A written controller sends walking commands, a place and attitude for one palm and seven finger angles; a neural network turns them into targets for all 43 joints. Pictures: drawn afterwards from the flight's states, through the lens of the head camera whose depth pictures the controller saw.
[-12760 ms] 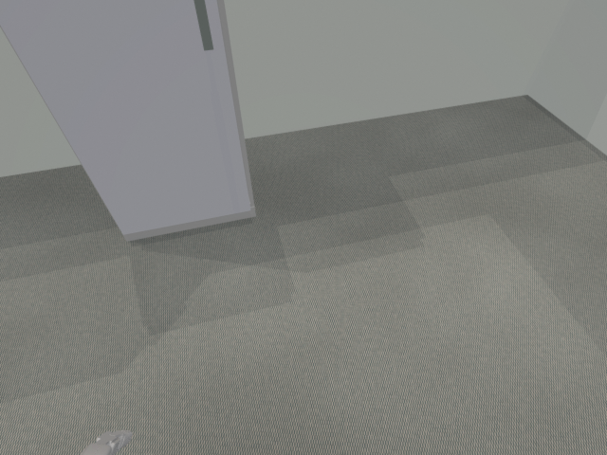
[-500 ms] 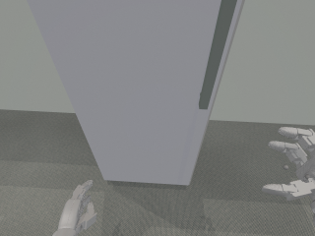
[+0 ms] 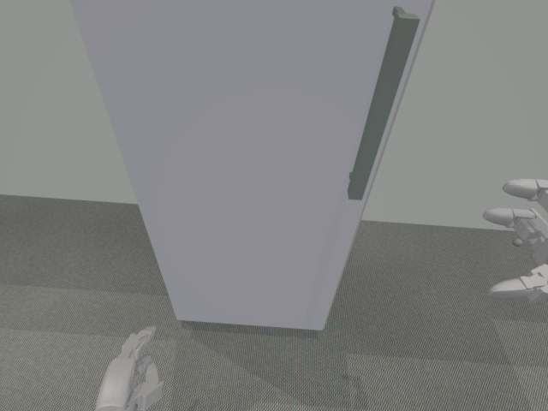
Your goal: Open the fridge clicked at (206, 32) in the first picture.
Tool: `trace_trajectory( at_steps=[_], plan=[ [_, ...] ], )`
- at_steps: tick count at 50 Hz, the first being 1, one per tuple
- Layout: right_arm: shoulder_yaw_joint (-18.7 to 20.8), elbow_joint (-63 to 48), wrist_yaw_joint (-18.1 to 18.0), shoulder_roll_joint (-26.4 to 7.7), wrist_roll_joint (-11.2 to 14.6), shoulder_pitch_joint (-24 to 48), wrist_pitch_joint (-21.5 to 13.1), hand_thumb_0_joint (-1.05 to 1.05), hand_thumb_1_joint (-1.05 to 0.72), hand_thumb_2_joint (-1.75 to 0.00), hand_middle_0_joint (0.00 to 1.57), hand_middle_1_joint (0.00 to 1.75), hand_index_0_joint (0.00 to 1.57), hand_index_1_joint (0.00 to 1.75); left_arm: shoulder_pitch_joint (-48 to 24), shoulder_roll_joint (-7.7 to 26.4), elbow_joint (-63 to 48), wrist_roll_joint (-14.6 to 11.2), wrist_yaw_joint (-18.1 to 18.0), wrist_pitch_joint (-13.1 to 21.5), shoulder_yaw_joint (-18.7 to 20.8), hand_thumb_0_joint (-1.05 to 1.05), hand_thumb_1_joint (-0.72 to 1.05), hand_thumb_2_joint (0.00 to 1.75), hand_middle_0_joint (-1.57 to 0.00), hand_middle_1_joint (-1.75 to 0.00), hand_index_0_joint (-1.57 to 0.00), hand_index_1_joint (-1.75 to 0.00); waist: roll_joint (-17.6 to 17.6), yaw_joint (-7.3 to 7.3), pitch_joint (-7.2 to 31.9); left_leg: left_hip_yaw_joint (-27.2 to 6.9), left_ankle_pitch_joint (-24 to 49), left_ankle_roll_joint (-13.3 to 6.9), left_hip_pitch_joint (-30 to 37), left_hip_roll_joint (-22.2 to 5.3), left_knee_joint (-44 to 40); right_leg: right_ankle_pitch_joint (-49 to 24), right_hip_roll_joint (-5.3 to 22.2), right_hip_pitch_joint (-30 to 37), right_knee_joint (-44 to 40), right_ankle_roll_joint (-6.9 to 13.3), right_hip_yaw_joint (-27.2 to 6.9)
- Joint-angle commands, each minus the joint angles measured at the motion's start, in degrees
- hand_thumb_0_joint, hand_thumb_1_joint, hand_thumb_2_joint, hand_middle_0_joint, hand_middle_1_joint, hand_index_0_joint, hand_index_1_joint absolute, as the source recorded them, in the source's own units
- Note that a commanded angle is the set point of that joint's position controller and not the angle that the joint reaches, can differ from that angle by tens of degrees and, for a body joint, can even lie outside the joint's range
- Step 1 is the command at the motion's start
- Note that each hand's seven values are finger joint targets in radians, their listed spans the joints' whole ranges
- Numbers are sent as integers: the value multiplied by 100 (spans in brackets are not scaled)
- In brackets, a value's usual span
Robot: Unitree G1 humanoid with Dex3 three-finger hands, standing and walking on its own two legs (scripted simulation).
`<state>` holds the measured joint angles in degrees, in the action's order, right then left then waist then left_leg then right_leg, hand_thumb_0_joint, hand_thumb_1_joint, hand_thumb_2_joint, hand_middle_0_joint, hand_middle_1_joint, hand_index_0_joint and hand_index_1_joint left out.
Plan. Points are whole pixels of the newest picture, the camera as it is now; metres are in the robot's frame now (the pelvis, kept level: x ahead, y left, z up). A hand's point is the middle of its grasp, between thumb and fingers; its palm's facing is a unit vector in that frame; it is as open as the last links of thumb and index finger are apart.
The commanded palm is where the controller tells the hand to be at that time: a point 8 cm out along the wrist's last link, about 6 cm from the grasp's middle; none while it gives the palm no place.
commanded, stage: raise the hand to about handle height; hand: right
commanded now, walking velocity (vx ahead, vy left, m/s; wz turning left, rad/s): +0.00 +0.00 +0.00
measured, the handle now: (373, 116) +0.53 -0.15 +0.20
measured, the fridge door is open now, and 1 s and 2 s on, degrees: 0 0 0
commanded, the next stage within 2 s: move the hooked fingers beside the handle in 0.40 s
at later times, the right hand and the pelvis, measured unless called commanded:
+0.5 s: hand (500, 238) +0.29 -0.27 +0.17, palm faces +0.11 +0.99 -0.05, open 14.0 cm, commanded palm +0.26 -0.31 +0.18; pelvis +0.01 +0.01 +0.00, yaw +0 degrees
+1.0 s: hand (469, 213) +0.34 -0.25 +0.17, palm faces +0.09 +1.00 -0.01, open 14.0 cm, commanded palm +0.31 -0.30 +0.17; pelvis +0.01 +0.00 +0.00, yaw +1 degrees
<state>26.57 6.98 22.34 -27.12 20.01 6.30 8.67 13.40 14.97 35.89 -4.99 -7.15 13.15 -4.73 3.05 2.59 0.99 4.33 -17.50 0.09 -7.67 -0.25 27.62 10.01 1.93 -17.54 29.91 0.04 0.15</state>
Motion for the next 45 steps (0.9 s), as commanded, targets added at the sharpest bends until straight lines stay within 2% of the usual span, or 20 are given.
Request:
trace_trajectory(
  at_steps=[1, 6, 7, 10, 12, 15, 17, 20, 22, 25, 27, 28, 31, 32, 36, 38, 41, 43, 44, 45],
  plan=[
    [450, -928, 54, -1363, 175, 1213, -170, 0, 50, -30, 30, 120, 30, 120, -798, 664, -1039, -37, 6, 322, 329, 0, 90, 90, -20, -30, -20, -30, -27, 45, 745, -159, 479, -26, -932, 106, -647, 83, -200, 1094, -403, 153, -176],
    [567, -1376, -53, -1469, 145, 1529, -344, 0, 50, -30, 30, 120, 30, 120, -810, 632, -1075, -16, 20, 312, 353, 0, 90, 90, -20, -30, -20, -30, 194, 39, 1001, -196, 848, -19, -829, 107, -549, -238, -214, 1274, -300, 169, -90],
    [606, -1481, -96, -1547, 146, 1553, -396, 0, 50, -30, 30, 120, 30, 120, -809, 634, -1066, -6, 22, 317, 355, 0, 90, 90, -20, -30, -20, -30, 95, 47, 981, -220, 905, -17, -770, 102, -557, -295, -192, 1237, -261, 166, -85],
    [540, -1481, -148, -1465, 69, 1613, -431, 0, 50, -30, 30, 120, 30, 120, -792, 622, -1043, 5, -12, 310, 339, 0, 90, 90, -20, -30, -20, -30, 402, 21, 918, -173, 839, -33, -833, 117, -546, -236, -202, 1303, -345, 156, -89],
    [613, -1345, -157, -1531, 88, 1450, -406, 0, 50, -30, 30, 120, 30, 120, -756, 632, -1032, 12, -29, 296, 355, 0, 90, 90, -20, -30, -20, -30, 81, 36, 911, -195, 916, -8, -773, 116, -591, -279, -193, 1251, -308, 171, -79],
    [532, -1477, -113, -1447, 65, 1566, -369, 0, 50, -30, 30, 120, 30, 120, -798, 617, -1033, 4, -30, 283, 339, 0, 90, 90, -20, -30, -20, -30, 413, 22, 1029, -157, 1189, -31, -726, 115, -507, -471, -212, 1383, -320, 164, -70],
    [505, -1345, -83, -1407, 100, 1414, -319, 0, 50, -30, 30, 120, 30, 120, -769, 625, -1039, -7, -20, 267, 353, 0, 90, 90, -20, -30, -20, -30, 91, 25, 996, -136, 1236, -10, -704, 141, -525, -503, -197, 1336, -290, 166, -67],
    [488, -1333, -55, -1366, 99, 1443, -260, 0, 50, -30, 30, 120, 30, 120, -780, 622, -1048, -9, -12, 236, 353, 0, 90, 90, -20, -30, -20, -30, 252, 22, 1027, -108, 1367, -22, -730, 144, -471, -582, -217, 1396, -316, 163, -68],
    [484, -1220, -49, -1363, 114, 1343, -224, 0, 50, -30, 30, 120, 30, 120, -761, 627, -1058, -22, -6, 210, 362, 0, 90, 90, -20, -30, -20, -30, -32, 22, 978, -104, 1356, -4, -733, 161, -507, -583, -201, 1347, -290, 172, -64],
    [468, -1280, -32, -1364, 113, 1490, -191, 0, 50, -30, 30, 120, 30, 120, -807, 629, -1069, -19, -3, 177, 349, 0, 90, 90, -20, -30, -20, -30, 211, 16, 964, -124, 1358, -14, -784, 137, -483, -557, -221, 1354, -307, 165, -74],
    [459, -1133, -73, -1436, 94, 1661, -203, 0, 50, -30, 30, 120, 30, 120, -771, 651, -1031, -29, -19, 141, 357, 0, 90, 90, -20, -30, -20, -30, -29, -31, 929, -124, 1263, -3, -802, 153, -523, -504, -203, 1313, -285, 171, -71],
    [338, -1159, -73, -1281, 91, 1837, -224, 0, 50, -30, 30, 120, 30, 120, -789, 630, -1047, -20, -23, 147, 353, 0, 90, 90, -20, -30, -20, -30, 23, -62, 965, -130, 1305, -1, -838, 139, -497, -518, -215, 1346, -285, 181, -85],
    [265, -1125, -130, -1304, 12, 2151, -292, 0, 50, -30, 30, 120, 30, 120, -767, 625, -1012, -14, -55, 125, 343, 0, 90, 90, -20, -30, -20, -30, 301, -88, 1019, -112, 1135, -42, -879, 156, -490, -446, -213, 1439, -325, 158, -124],
    [186, -1063, -151, -1274, 6, 2181, -312, 0, 50, -30, 30, 120, 30, 120, -756, 631, -1003, -16, -59, 118, 352, 0, 90, 90, -20, -30, -20, -30, 100, -104, 998, -129, 1130, -29, -878, 155, -523, -441, -198, 1414, -283, 176, -98],
    [165, -934, -209, -1255, -79, 2354, -344, 0, 50, -30, 30, 120, 30, 120, -775, 626, -986, 2, -71, 84, 344, 0, 90, 90, -20, -30, -20, -30, 324, -79, 1087, -110, 1126, -58, -826, 129, -474, -462, -206, 1423, -345, 151, -120],
    [296, -781, -257, -1377, -83, 2274, -337, 0, 50, -30, 30, 120, 30, 120, -744, 645, -985, 7, -60, 64, 364, 0, 90, 90, -20, -30, -20, -30, 23, -46, 1161, -117, 1214, -40, -744, 120, -476, -510, -189, 1340, -324, 168, -100],
    [188, -645, -303, -1301, -126, 2574, -307, 0, 50, -30, 30, 120, 30, 120, -753, 637, -979, 1, -55, 15, 355, 0, 90, 90, -20, -30, -20, -30, 248, -80, 1095, -114, 1126, -60, -824, 129, -472, -460, -192, 1345, -355, 152, -112],
    [224, -552, -350, -1369, -162, 2620, -324, 0, 50, -30, 30, 120, 30, 120, -717, 652, -972, 3, -45, -9, 370, 0, 90, 90, -20, -30, -20, -30, 108, -90, 1167, -123, 1216, -51, -761, 121, -467, -531, -177, 1320, -324, 164, -78],
    [50, -651, -357, -1190, -182, 2695, -332, 0, 50, -30, 30, 120, 30, 120, -742, 627, -1007, 3, -38, -12, 366, 0, 90, 90, -20, -30, -20, -30, 315, -92, 1190, -127, 1226, -58, -791, 118, -447, -547, -185, 1367, -324, 159, -64],
    [47, -612, -380, -1158, -188, 2715, -343, 0, 50, -30, 30, 120, 30, 120, -705, 620, -1003, 7, -27, -17, 374, 0, 90, 90, -20, -30, -20, -30, 277, -100, 1199, -97, 1122, -69, -825, 137, -452, -486, -175, 1400, -357, 147, -100]
  ],
)
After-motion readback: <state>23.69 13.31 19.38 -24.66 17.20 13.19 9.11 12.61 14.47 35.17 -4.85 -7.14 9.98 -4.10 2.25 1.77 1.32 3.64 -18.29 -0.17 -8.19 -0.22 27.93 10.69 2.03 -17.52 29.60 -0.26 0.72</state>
